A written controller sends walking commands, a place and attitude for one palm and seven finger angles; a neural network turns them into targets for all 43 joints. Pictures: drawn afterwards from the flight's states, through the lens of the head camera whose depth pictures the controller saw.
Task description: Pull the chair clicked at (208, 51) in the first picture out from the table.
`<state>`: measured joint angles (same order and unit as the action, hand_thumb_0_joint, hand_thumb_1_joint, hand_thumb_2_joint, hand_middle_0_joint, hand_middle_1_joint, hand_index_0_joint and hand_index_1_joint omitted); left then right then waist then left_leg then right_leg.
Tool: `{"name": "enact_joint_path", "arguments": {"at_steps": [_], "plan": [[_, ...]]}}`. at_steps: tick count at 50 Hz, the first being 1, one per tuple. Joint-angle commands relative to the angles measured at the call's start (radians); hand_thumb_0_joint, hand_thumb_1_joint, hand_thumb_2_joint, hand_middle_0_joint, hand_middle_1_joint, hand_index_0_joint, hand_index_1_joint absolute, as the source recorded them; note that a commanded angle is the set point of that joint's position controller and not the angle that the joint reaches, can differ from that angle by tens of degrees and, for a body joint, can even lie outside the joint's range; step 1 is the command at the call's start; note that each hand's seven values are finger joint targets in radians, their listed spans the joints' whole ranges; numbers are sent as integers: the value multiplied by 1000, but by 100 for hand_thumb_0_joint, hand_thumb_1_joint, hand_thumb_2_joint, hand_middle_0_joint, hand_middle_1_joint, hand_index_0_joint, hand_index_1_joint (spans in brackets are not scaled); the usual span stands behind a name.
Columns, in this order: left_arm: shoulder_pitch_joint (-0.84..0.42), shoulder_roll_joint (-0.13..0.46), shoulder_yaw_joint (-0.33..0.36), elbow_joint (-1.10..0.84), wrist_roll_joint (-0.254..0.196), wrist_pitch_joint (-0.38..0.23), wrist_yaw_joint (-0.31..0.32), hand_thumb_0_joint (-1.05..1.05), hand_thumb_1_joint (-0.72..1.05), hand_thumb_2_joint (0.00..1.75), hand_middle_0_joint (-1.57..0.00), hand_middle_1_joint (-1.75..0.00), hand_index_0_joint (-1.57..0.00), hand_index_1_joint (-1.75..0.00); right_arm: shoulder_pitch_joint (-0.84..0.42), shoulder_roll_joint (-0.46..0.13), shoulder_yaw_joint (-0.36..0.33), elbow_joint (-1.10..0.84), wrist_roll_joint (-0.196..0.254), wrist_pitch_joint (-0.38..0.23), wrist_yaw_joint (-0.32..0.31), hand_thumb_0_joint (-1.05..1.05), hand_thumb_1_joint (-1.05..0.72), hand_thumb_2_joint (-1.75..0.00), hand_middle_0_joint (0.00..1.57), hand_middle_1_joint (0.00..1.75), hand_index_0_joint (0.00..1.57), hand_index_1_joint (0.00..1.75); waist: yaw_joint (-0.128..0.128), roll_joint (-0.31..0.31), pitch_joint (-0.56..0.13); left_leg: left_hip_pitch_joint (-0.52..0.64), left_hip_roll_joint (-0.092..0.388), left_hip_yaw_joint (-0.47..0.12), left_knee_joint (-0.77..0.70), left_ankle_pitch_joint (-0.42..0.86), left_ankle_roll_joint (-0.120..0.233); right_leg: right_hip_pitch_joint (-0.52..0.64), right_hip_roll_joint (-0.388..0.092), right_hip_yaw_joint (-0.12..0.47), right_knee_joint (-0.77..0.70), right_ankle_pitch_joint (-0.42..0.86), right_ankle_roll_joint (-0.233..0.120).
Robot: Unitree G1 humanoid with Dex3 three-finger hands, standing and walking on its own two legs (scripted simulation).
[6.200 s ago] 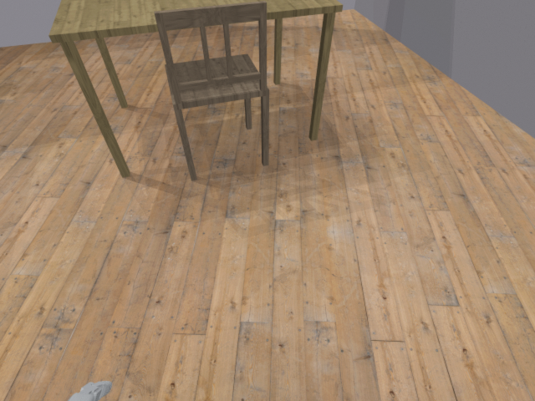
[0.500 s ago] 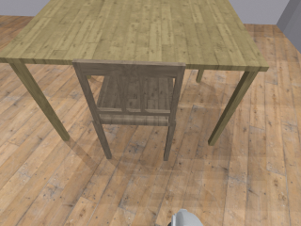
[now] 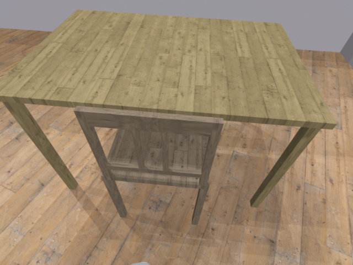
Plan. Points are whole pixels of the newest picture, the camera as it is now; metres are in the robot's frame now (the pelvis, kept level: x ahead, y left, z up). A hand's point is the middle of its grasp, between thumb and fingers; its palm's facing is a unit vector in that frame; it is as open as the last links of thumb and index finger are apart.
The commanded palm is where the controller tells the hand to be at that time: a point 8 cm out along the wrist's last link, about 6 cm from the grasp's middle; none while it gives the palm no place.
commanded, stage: come to a stop and stand still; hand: left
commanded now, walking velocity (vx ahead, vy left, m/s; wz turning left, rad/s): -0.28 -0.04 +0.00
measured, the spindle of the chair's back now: (138, 149) +0.48 +0.17 -0.11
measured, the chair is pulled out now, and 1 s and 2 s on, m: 0.00 0.00 0.00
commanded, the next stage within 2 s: none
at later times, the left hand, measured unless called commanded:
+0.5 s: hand out of the picture +0.02 +0.19 -0.18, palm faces -0.02 -0.95 -0.30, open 7.4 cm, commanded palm none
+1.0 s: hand out of the picture -0.03 +0.18 -0.18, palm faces +0.02 -0.97 -0.26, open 7.3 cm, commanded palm none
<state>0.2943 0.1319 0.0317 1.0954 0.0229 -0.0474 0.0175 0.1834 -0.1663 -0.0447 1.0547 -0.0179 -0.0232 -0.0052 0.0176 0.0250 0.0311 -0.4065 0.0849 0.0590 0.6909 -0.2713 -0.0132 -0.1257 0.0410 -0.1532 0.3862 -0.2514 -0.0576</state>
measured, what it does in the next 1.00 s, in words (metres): steps on the spot: left foot, then right foot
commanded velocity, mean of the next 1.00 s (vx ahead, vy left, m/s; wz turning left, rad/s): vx -0.02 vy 0.03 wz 0.00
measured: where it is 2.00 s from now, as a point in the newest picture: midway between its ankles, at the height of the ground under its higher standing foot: outside the picture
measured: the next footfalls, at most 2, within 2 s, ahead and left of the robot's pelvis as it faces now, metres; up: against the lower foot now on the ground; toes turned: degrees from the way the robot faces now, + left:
left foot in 0.04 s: +0.10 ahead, +0.12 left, +0.00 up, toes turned +5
right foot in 0.50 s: -0.01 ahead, -0.15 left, +0.00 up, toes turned -6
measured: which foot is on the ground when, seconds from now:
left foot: up 0.00-0.02, down 0.04-0.50, up 0.52-0.92, down 0.94-1.00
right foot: down 0.00-0.16, up 0.18-0.48, down 0.50-1.00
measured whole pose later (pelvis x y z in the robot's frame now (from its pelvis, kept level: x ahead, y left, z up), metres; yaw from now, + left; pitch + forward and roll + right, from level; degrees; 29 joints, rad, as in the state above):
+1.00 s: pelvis -0.02 -0.01 -0.01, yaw -1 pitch +1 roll +0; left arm 0.31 0.17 0.02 1.04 0.02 0.00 0.05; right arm 0.23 -0.21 -0.05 1.00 -0.02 0.01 -0.01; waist 0.01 0.02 0.07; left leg -0.25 0.01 0.01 0.60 -0.35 0.00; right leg -0.23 -0.07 -0.07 0.59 -0.35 0.05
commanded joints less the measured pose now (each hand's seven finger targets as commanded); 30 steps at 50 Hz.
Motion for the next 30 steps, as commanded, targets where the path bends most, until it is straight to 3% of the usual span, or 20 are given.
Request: {"name": "enact_joint_path", "arguments": {"at_steps": [1,2,3,4,5,7,9,10,13,15,18,20,21,23,24,25,26,27,28,30], "plan": [[45,96,-1,-3,-16,0,16,0,90,90,-20,-30,-20,-30,101,-15,25,18,3,-22,-17,0,-90,-90,20,30,20,30,-23,-61,-40,273,-7,-22,-274,370,-3,-44,-192,130,36,521,-22],[74,69,-10,0,-21,6,22,0,90,90,-20,-30,-20,-30,121,-59,21,22,2,-30,-25,0,-90,-90,20,30,20,30,-15,21,-81,363,80,-80,-246,691,26,-81,-157,126,68,381,17],[95,56,-16,5,-24,13,30,0,90,90,-20,-30,-20,-30,122,-91,18,27,6,-24,-33,0,-90,-90,20,30,20,30,-8,59,-99,388,151,-121,-226,856,69,-83,-136,116,48,202,41],[107,50,-19,12,-18,24,37,0,90,90,-20,-30,-20,-30,99,-102,14,26,7,-12,-38,0,-90,-90,20,30,20,30,-3,66,-58,372,172,-119,-238,842,89,-90,-124,119,31,75,46],[114,62,-15,22,-18,38,38,0,90,90,-20,-30,-20,-30,61,-98,17,26,14,-10,-46,0,-90,-90,20,30,20,30,8,167,-38,327,182,-140,-280,849,108,-69,-125,101,50,11,65],[101,100,-9,18,-19,57,36,0,90,90,-20,-30,-20,-30,52,-104,12,14,18,3,-54,0,-90,-90,20,30,20,30,0,188,-21,309,199,-172,-338,888,127,-77,-119,107,144,-98,68],[98,113,1,5,-12,75,34,0,90,90,-20,-30,-20,-30,62,-126,-3,13,14,13,-63,0,-90,-90,20,30,20,30,-9,166,-34,355,246,-208,-353,938,171,-166,-106,125,302,-237,71],[92,117,4,-3,-10,81,31,0,90,90,-20,-30,-20,-30,66,-132,-11,10,13,16,-68,0,-90,-90,20,30,20,30,-11,124,-38,364,273,-217,-351,956,200,-197,-104,141,389,-297,72],[78,107,23,-32,-2,99,30,0,90,90,-20,-30,-20,-30,41,-158,-34,-19,2,33,-68,0,-90,-90,20,30,20,30,-16,54,-100,361,286,-181,-321,859,231,-266,-92,179,592,-298,83],[64,103,29,-56,-1,100,25,0,90,90,-20,-30,-20,-30,19,-161,-42,-44,0,37,-62,0,-90,-90,20,30,20,30,-17,4,-140,360,274,-161,-308,756,226,-292,-85,184,633,-269,91],[49,89,31,-80,-1,103,17,0,90,90,-20,-30,-20,-30,-8,-169,-47,-56,-7,40,-47,0,-90,-90,20,30,20,30,-18,81,-156,305,240,-142,-351,442,190,-255,-91,158,540,-242,95],[49,82,24,-77,-5,94,11,0,90,90,-20,-30,-20,-30,-24,-162,-43,-48,-11,41,-36,0,-90,-90,20,30,20,30,-20,152,-143,236,219,-154,-392,186,162,-166,-97,135,385,-245,78],[72,77,19,-62,-7,87,11,0,90,90,-20,-30,-20,-30,-38,-162,-42,-47,-13,43,-29,0,-90,-90,20,30,20,30,-9,178,-134,199,197,-150,-403,56,141,-117,-89,116,288,-214,74],[155,81,14,-13,-2,73,13,0,90,90,-20,-30,-20,-30,-38,-137,-37,-36,-8,52,-19,0,-90,-90,20,30,20,30,28,112,-93,58,109,-102,-381,-211,70,53,-68,68,59,-51,67],[153,118,10,-6,7,62,17,0,90,90,-20,-30,-20,-30,-15,-89,-27,-30,3,57,-14,0,-90,-90,20,30,20,30,19,-17,-53,18,36,-56,-297,-260,24,47,-126,138,-67,-116,55],[101,180,11,-22,10,54,18,0,90,90,-20,-30,-20,-30,-9,-30,-11,-42,12,63,-10,0,-90,-90,20,30,20,30,2,-210,21,-21,-43,-1,-160,-233,-20,-72,-282,367,-216,-346,-3],[29,231,13,-59,5,59,19,0,90,90,-20,-30,-20,-30,-32,-45,-12,-60,3,71,-2,0,-90,-90,20,30,20,30,4,-254,116,17,-45,1,-75,-208,-20,-264,-376,480,-332,-536,-50],[-28,255,18,-82,7,58,20,0,90,90,-20,-30,-20,-30,-26,-75,-20,-58,-3,72,6,0,-90,-90,20,30,20,30,-6,-202,132,66,-41,-14,18,-175,-15,-364,-397,497,-358,-575,-72],[-46,250,23,-85,3,50,23,0,90,90,-20,-30,-20,-30,-27,-75,-20,-48,-7,75,7,0,-90,-90,20,30,20,30,2,-249,179,7,-41,-48,66,-138,-9,-358,-372,508,-354,-501,-64],[-42,223,20,-79,-2,42,22,0,90,90,-20,-30,-20,-30,40,-89,-23,-13,-8,70,10,0,-90,-90,20,30,20,30,-16,-186,180,-22,-39,-53,125,-63,-7,-264,-343,411,-298,-278,-57]]}}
